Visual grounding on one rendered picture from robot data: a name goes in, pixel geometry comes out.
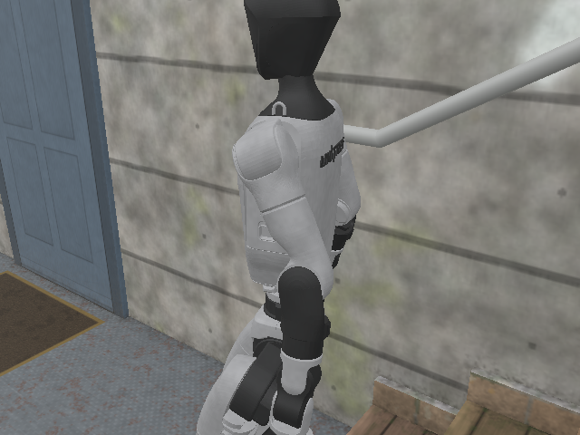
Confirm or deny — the right robot upper arm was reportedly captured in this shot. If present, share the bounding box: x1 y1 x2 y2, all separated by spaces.
326 99 361 227

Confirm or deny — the left robot upper arm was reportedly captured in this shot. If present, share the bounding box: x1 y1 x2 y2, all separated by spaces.
232 118 334 300

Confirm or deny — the robot left forearm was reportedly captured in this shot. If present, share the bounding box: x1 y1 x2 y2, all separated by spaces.
268 266 331 435

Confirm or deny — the robot left thigh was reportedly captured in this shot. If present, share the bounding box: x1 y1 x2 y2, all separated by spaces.
196 343 283 435

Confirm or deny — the robot right forearm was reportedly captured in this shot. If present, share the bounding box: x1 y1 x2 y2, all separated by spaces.
330 215 356 270

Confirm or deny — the humanoid robot head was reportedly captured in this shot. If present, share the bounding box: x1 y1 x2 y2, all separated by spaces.
244 0 341 121

